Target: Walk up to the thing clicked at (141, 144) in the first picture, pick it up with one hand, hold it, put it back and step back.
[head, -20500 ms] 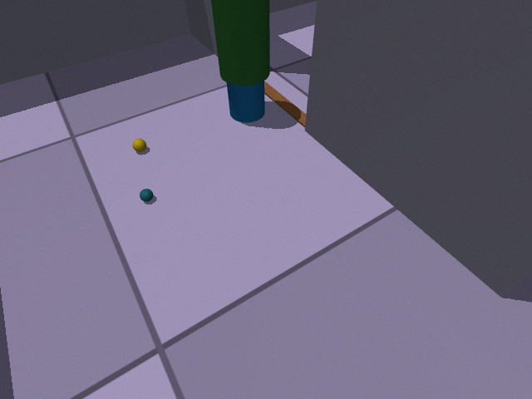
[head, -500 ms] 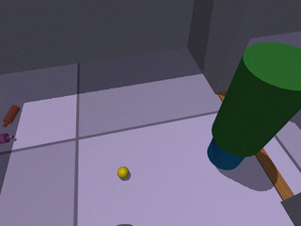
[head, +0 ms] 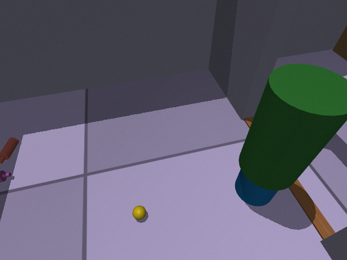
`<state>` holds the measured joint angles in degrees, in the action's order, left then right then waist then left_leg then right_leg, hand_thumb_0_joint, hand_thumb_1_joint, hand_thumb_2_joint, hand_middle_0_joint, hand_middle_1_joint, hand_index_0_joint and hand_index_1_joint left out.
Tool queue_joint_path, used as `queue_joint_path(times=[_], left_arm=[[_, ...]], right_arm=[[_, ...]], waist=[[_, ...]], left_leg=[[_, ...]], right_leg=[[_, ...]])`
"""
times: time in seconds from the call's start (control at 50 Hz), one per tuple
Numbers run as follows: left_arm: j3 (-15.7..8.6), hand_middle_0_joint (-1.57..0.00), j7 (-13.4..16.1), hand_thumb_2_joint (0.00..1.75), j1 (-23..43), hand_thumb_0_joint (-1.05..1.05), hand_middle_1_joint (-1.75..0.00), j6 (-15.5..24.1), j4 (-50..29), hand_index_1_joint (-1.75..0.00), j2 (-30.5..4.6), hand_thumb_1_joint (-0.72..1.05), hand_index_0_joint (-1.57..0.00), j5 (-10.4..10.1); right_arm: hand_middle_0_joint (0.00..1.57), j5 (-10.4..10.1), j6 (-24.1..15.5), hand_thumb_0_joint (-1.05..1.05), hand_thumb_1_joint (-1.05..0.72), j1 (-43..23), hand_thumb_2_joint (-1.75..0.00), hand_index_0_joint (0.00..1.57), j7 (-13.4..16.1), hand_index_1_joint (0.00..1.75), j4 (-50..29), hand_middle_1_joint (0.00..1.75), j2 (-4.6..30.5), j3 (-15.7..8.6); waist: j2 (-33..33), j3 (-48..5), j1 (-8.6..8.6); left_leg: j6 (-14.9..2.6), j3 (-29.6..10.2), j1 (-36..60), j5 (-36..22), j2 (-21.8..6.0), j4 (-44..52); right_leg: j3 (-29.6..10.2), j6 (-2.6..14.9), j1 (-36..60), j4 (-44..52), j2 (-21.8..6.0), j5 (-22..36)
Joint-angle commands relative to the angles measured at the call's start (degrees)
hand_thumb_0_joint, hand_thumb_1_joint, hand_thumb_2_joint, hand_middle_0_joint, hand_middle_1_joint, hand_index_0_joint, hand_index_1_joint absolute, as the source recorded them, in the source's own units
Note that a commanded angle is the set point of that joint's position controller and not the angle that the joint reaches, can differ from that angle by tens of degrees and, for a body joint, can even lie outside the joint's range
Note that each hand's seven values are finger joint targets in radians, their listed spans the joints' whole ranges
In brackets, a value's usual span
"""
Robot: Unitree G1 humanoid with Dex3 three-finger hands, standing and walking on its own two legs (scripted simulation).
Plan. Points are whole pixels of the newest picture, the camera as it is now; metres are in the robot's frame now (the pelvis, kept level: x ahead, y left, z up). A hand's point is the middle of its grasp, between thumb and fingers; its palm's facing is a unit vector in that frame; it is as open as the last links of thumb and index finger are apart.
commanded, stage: walk up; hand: left
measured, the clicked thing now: (139, 212) +0.51 +0.24 -0.74
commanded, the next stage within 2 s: stand in 0.02 s
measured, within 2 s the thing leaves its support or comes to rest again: neither
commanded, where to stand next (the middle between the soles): +0.07 -0.01 m, yaw +1 degrees
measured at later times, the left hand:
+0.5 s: hand out of the picture +0.08 +0.25 -0.15, palm faces -0.02 -0.94 -0.35, open 7.4 cm
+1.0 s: hand out of the picture +0.06 +0.26 -0.15, palm faces -0.02 -0.94 -0.35, open 7.4 cm
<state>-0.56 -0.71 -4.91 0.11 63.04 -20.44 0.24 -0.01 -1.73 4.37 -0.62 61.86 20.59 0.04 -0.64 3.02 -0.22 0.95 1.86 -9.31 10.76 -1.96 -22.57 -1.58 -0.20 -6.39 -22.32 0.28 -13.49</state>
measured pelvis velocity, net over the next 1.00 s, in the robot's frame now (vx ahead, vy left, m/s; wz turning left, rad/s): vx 0.00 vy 0.00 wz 0.01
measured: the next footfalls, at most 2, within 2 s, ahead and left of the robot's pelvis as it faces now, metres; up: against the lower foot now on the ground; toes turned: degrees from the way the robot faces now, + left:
none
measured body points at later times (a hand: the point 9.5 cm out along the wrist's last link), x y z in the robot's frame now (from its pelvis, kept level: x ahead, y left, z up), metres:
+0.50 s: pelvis +0.00 +0.00 +0.00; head +0.01 +0.00 +0.45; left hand +0.08 +0.30 -0.12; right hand +0.08 -0.30 -0.13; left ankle +0.02 +0.13 -0.74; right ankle -0.01 -0.12 -0.74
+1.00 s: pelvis +0.00 +0.00 +0.00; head +0.01 +0.00 +0.45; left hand +0.06 +0.31 -0.13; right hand +0.08 -0.30 -0.13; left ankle +0.02 +0.13 -0.74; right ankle -0.01 -0.12 -0.74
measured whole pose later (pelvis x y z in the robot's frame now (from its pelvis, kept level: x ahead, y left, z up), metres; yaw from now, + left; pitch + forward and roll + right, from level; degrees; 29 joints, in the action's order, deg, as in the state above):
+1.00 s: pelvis +0.00 +0.00 +0.00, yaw +1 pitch -2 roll +0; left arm -0.1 -0.4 -6.7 0.3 65.1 -20.3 0.7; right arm 0.4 -0.8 5.5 -1.0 65.8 20.3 0.0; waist -0.3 3.1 0.2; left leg 0.6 1.3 -8.4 7.9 -1.2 -18.1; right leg -0.9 -0.7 -5.2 -17.9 -0.5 -10.9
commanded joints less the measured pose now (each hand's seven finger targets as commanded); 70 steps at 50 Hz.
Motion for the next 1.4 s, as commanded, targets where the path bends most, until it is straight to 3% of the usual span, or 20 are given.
queue_joint_path(times=[0.0, 0.12, 0.2, 0.3, 0.36, 0.54, 0.74, 1.02, 1.22, 1.38], left_arm=[[-2.2, -0.2, 0.7, 0.9, 3.3, 0.0, -0.3, 1.8, -2.5, -0.3, -12.1, 0.9, -0.2, 0.0], [-2.2, -0.2, 0.9, 0.9, 3.5, 0.0, -0.3, 2.2, -1.5, -0.3, -12.2, 0.9, -0.2, -0.1], [-2.1, -0.2, 0.9, 0.9, 4.1, 0.0, -0.3, 2.1, -1.3, -0.3, -12.4, 0.9, -0.2, 0.1], [-2.1, -0.2, 1.0, 0.9, 4.0, 0.0, -0.3, 2.2, -1.3, -0.3, -12.4, 0.9, -0.2, 0.0], [-2.1, -0.2, 1.0, 0.9, 3.9, 0.0, -0.3, 2.0, -1.2, -0.3, -12.3, 0.9, -0.2, 0.0], [-1.9, -0.2, 1.0, 0.9, 2.5, 0.0, -0.3, 2.1, -1.3, -0.3, -12.3, 0.9, -0.2, 0.2], [-1.8, -0.2, 0.9, 0.9, 1.4, 0.0, -0.3, 1.7, -0.9, -0.3, -12.0, 0.9, -0.2, 0.2], [-1.5, -0.2, 1.1, 0.9, 0.4, 0.0, -0.3, 2.0, -1.7, -0.3, -12.1, 0.9, -0.2, 0.2], [-1.6, -0.2, 1.2, 0.9, 0.7, 0.0, -0.3, 1.6, -1.6, -0.3, -12.2, 0.9, -0.2, 0.2], [-1.7, -0.2, 1.2, 0.9, 0.6, 0.0, -0.3, 1.6, -2.1, -0.3, -12.1, 0.9, -0.2, 0.4]], right_arm=[[0.2, 0.5, -1.0, 0.0, -0.9, -3.1, -0.9, 0.2, 1.0, 0.3, -2.3, 0.3, 12.0, -2.7], [0.2, 0.3, -0.8, 0.0, -0.9, -3.5, -0.9, 0.2, 0.9, 0.3, -1.1, 0.3, 11.9, -2.7], [0.2, 0.4, -0.5, 0.0, -0.9, -3.5, -0.9, 0.2, 0.8, 0.3, -0.5, 0.3, 11.7, -2.4], [0.2, 0.5, -0.5, 0.0, -0.9, -3.1, -0.9, 0.2, 0.8, 0.3, -0.1, 0.3, 11.6, -2.4], [0.2, 0.6, -0.4, 0.0, -0.9, -3.2, -0.9, 0.2, 0.8, 0.3, 0.1, 0.3, 11.8, -2.5], [0.2, 0.5, -0.4, 0.0, -0.9, -2.6, -0.9, 0.2, 0.8, 0.3, 0.3, 0.3, 12.0, -2.4], [0.2, 0.6, -0.1, 0.0, -0.9, -2.0, -0.9, 0.2, 0.6, 0.3, 0.5, 0.3, 12.0, -2.5], [0.2, 0.4, -0.2, 0.0, -0.9, -1.8, -0.9, 0.2, 0.7, 0.3, 0.4, 0.3, 12.2, -2.6], [0.2, 0.5, -0.1, 0.0, -0.9, -1.6, -0.9, 0.2, 0.8, 0.3, 0.1, 0.3, 11.7, -2.3], [0.2, 0.6, -0.2, 0.0, -0.9, -1.8, -0.9, 0.2, 0.9, 0.3, -0.3, 0.3, 12.0, -2.3]], waist=[[0.0, -5.0, 0.49], [0.8, -7.1, 0.35], [1.2, -4.3, 0.53], [0.8, -6.0, 0.73], [0.7, -5.0, 0.72], [0.4, -5.9, 0.64], [0.2, -2.9, 0.73], [1.1, -6.5, 0.57], [0.7, -3.8, 0.5], [0.2, -5.0, 0.29]], left_leg=[[-1.86, -5.7, 3.8, -10.4, -6.1, 4.3], [-1.63, -5.6, 5.9, -13.6, -6.3, 4.8], [-1.35, -5.7, 4.7, -7.8, -5.9, 6.2], [-1.29, -5.7, 5.9, -10.8, -6.3, 6.0], [-1.31, -5.7, 5.3, -7.7, -6.2, 6.4], [-1.73, -5.8, 6.1, -10.0, -6.4, 6.1], [-1.74, -6.5, 3.5, -0.5, -5.8, 7.8], [-2.24, -6.1, 6.8, -11.4, -6.3, 5.3], [-1.91, -6.4, 4.3, -8.7, -5.9, 6.8], [-2.23, -6.4, 5.0, -10.3, -6.2, 6.5]], right_leg=[[-5.3, 1.27, 0.6, 5.1, -7.3, 13.2], [-4.6, 0.89, 2.4, 5.8, -7.6, 16.1], [-4.9, 0.84, 0.1, 7.8, -7.5, 10.2], [-4.6, 0.97, 1.0, 7.4, -7.6, 12.7], [-4.9, 1.11, 0.0, 8.1, -7.5, 9.4], [-4.6, 0.95, 0.4, 7.7, -7.6, 12.1], [-4.7, 1.03, -2.5, 8.9, -7.2, 3.3], [-4.0, 0.99, -0.3, 7.2, -7.8, 11.8], [-3.8, 0.87, -0.3, 7.8, -7.6, 8.3], [-3.7, 0.87, 0.8, 7.5, -7.9, 10.6]])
